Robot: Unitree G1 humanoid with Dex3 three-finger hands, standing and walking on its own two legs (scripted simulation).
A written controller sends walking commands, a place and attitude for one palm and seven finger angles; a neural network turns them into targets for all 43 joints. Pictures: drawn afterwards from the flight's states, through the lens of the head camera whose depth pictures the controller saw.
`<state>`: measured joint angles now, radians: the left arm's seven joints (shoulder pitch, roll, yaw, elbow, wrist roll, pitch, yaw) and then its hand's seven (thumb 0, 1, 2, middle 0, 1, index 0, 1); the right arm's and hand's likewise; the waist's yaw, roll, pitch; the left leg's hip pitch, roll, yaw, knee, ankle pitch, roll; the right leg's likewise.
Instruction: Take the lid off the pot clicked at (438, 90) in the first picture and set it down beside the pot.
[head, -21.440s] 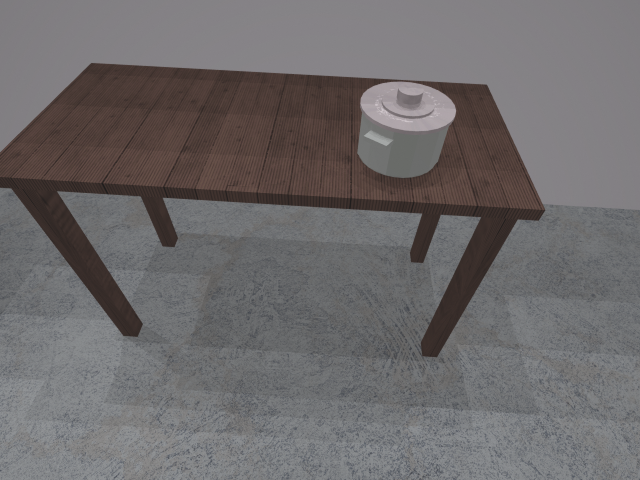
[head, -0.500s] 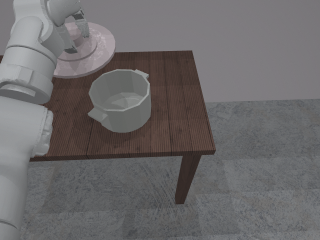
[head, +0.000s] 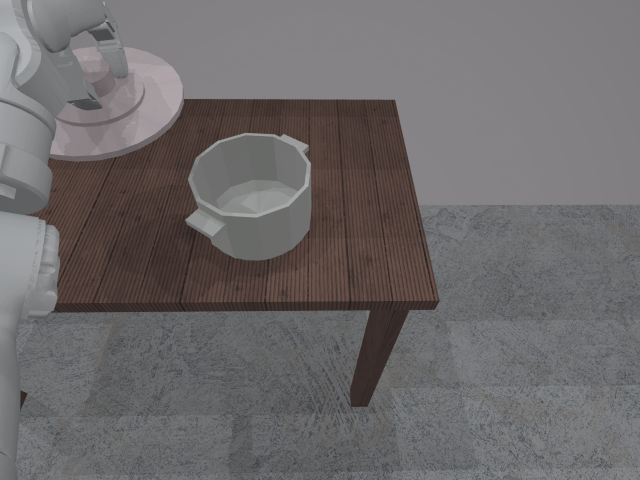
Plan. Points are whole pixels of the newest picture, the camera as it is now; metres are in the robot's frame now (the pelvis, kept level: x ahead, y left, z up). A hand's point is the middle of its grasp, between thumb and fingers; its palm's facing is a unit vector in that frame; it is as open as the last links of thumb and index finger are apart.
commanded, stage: move the lid sideways beside the pot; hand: left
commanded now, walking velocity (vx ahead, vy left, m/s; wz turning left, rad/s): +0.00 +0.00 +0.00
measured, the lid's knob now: (88, 77) +0.51 +0.25 +0.23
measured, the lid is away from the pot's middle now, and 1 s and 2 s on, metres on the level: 0.16 0.25 0.24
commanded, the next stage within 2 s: lower the lid onto the table in 0.86 s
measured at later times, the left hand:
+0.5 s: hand (28, 74) +0.49 +0.30 +0.25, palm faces -0.28 -0.08 -0.96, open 7.8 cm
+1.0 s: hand out of the picture +0.47 +0.33 +0.25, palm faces -0.30 -0.08 -0.95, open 7.8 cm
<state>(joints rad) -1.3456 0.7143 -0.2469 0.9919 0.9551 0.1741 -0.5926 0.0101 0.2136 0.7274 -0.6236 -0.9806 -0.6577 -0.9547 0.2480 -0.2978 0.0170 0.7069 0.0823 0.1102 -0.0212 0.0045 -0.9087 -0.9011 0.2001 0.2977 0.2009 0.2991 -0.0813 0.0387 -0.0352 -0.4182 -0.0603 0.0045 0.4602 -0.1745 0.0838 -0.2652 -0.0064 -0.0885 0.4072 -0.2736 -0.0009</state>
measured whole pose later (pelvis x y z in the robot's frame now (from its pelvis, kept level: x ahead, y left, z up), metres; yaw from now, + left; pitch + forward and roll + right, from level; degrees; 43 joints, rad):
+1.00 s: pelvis +0.00 +0.01 +0.00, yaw +0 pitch +10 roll -3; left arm -1.38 0.88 -0.20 1.07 0.99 0.06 -0.61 0.01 0.22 0.73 -0.62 -0.98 -0.66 -0.96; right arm 0.28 -0.31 0.03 0.72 0.09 0.13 -0.05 0.00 -0.91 -0.90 0.20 0.30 0.20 0.30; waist -0.08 0.04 -0.02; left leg -0.47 -0.06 0.00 0.49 -0.19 0.10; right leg -0.30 0.00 -0.09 0.40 -0.26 0.01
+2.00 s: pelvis +0.00 +0.01 -0.01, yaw -1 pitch +10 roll -3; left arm -1.26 0.86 -0.16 1.13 0.97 0.01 -0.57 0.01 0.22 0.73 -0.62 -0.98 -0.65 -0.96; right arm 0.28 -0.31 0.03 0.71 0.10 0.12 -0.05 0.00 -0.91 -0.90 0.20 0.30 0.20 0.30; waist -0.10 0.03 -0.02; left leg -0.52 -0.04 0.01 0.55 -0.22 0.09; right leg -0.34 0.01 -0.08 0.45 -0.28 0.01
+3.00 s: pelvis +0.00 +0.03 -0.02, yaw -3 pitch +14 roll -5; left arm -1.19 0.86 -0.12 1.20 0.99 -0.10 -0.49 0.01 0.23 0.72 -0.61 -0.98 -0.65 -0.96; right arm 0.35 -0.30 0.03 0.73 0.08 0.10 -0.09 0.00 -0.91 -0.90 0.20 0.30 0.20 0.30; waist -0.12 0.03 -0.04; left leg -0.63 -0.04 0.03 0.64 -0.25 0.12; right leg -0.45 0.01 -0.06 0.51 -0.30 0.01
